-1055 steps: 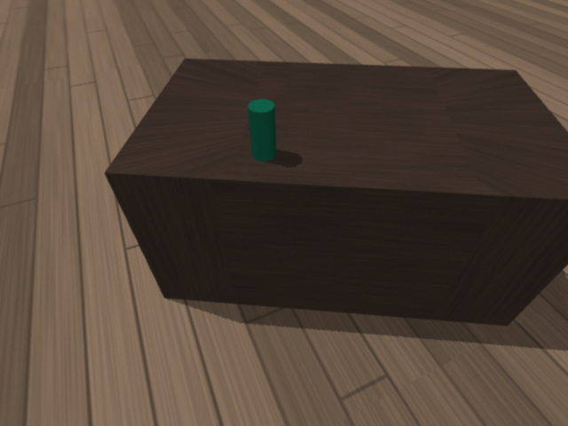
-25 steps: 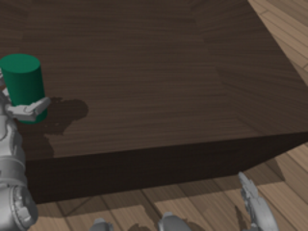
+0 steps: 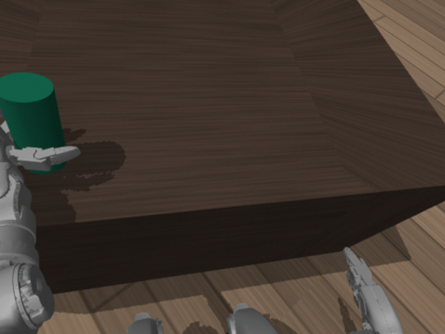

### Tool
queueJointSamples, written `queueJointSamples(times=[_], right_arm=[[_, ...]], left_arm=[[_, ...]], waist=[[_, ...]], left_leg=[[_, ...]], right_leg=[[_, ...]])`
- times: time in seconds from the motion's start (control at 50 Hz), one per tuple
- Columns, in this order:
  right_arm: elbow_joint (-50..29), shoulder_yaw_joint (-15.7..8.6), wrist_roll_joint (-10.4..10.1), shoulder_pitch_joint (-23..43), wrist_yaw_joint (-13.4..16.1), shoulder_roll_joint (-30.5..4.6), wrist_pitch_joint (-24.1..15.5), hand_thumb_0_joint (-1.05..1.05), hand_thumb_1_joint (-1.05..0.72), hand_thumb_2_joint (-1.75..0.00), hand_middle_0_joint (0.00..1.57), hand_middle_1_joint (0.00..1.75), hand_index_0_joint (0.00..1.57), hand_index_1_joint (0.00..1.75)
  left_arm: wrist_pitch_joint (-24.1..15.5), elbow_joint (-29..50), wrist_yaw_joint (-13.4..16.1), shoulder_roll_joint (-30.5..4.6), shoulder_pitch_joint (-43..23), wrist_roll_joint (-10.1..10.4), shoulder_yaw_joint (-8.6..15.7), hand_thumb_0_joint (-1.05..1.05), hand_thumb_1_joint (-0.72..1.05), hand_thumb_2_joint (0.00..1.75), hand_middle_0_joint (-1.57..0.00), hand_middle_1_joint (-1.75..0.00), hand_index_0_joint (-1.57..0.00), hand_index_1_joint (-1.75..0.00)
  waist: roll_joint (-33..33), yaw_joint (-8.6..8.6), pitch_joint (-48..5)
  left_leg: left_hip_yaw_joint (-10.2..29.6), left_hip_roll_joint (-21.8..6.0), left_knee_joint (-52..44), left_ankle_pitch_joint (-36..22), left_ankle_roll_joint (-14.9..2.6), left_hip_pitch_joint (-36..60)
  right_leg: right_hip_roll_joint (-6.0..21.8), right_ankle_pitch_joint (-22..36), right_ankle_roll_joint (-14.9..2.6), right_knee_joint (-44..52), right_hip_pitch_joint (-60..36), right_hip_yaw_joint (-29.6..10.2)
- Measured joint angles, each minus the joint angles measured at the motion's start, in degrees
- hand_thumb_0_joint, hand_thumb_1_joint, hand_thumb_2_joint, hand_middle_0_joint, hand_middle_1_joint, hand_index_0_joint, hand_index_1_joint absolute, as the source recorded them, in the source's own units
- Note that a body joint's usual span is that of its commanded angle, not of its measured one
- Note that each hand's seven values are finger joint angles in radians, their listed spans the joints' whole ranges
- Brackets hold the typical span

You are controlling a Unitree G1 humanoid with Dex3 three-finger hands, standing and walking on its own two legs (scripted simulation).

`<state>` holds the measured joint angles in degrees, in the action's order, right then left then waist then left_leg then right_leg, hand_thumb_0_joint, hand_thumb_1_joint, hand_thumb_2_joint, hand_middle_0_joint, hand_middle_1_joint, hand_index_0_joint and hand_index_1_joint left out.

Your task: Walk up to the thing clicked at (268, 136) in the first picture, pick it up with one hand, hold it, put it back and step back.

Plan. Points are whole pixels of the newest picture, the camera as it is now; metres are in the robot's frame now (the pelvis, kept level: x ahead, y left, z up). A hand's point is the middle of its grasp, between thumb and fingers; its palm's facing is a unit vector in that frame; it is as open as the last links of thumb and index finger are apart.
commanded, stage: open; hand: left
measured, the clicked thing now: (36, 127) +0.50 +0.25 +0.06
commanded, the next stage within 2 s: withdraw in 0.06 s
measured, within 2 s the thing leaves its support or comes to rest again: rests again in 0.36 s
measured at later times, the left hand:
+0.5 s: hand out of the picture +0.50 +0.29 +0.11, palm faces +0.36 -0.93 -0.01, open 17.5 cm
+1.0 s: hand out of the picture +0.43 +0.40 +0.15, palm faces +0.52 -0.78 -0.36, open 17.6 cm
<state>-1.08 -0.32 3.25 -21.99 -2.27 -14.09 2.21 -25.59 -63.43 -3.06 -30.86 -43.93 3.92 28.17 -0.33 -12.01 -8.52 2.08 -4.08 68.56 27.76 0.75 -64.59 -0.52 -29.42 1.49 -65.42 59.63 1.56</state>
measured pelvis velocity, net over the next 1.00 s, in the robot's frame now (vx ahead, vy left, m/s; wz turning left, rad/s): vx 0.03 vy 0.00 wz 0.01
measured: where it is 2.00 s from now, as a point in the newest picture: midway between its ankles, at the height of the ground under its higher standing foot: outside the picture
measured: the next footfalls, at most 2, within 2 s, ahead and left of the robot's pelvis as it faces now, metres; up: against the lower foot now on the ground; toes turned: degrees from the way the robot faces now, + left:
none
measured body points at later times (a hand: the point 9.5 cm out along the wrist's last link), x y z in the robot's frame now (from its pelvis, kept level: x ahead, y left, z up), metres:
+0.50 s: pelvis +0.01 +0.00 +0.02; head +0.12 +0.04 +0.45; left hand +0.48 +0.34 +0.12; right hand +0.16 -0.26 +0.01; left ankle +0.04 +0.12 -0.64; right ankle +0.01 -0.14 -0.64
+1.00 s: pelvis +0.03 +0.00 +0.06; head +0.10 +0.02 +0.50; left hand +0.40 +0.44 +0.17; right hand +0.17 -0.24 +0.00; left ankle +0.04 +0.12 -0.64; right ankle +0.01 -0.14 -0.64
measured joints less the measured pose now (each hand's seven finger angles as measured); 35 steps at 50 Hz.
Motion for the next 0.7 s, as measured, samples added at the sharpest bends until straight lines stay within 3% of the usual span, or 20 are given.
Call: queueJointSamples(times=[0.2, 0.42, 0.54, 0.66, 0.7], right_arm=[[-0.11, -0.06, -0.01, -0.23, 0.06, 0.10, 0.04, -0.01, 0.51, -0.05, 0.06, 0.05, 0.06, 0.06], [-0.60, -1.42, -0.60, -0.74, 0.95, -0.55, 0.90, -0.01, 0.52, -0.05, 0.07, 0.05, 0.06, 0.06], [3.33, -0.70, -1.32, -0.04, 1.66, 0.05, 1.81, -0.01, 0.52, -0.05, 0.06, 0.05, 0.06, 0.06], [7.77, 0.53, -2.26, 1.05, 1.81, 0.09, 1.67, -0.01, 0.53, -0.05, 0.06, 0.05, 0.06, 0.06], [8.05, 0.84, -2.91, 1.33, 1.51, 0.18, 2.36, -0.01, 0.54, -0.05, 0.06, 0.05, 0.06, 0.06]], left_arm=[[0.02, 0.30, 0.45, 0.14, -0.15, -0.09, -0.19, -0.01, -0.57, 0.22, -0.40, -0.34, -0.41, -0.34], [3.13, 5.54, 0.52, -1.03, 1.57, -0.47, 2.34, -0.02, -0.59, 0.09, -0.13, -0.12, -0.14, -0.12], [7.41, 4.78, -1.42, -5.37, -0.93, -0.30, 3.07, -0.02, -0.61, 0.05, -0.08, -0.08, -0.09, -0.07], [10.76, -1.13, -5.99, -10.13, -4.20, 0.91, 2.18, -0.02, -0.61, 0.02, -0.05, -0.06, -0.07, -0.05], [12.49, -2.30, -5.60, -11.52, -4.00, -1.80, 0.96, -0.02, -0.60, 0.02, -0.05, -0.06, -0.07, -0.04]], waist=[[-0.06, 0.02, 0.08], [-0.41, 0.45, 0.37], [0.15, 1.48, -0.29], [1.34, 3.05, -0.70], [1.56, 3.43, -0.20]], left_leg=[[-0.11, 0.09, 0.12, 0.00, -0.18, -0.19], [-0.52, -0.11, -2.11, -0.08, -0.15, 3.57], [-0.57, -0.16, -5.51, -0.85, -0.03, 7.95], [-0.90, 0.04, -8.65, -1.97, -0.15, 10.79], [-1.20, 0.18, -9.87, -2.48, -0.20, 11.89]], right_leg=[[0.08, 0.09, 0.18, 0.02, 0.14, -0.13], [-0.09, 0.52, 0.25, 2.55, -3.55, -0.44], [-0.14, 1.46, 0.12, 6.22, -8.03, -0.33], [0.05, 2.56, 0.12, 9.23, -10.74, -0.50], [0.20, 2.99, 0.19, 10.18, -11.63, -0.74]])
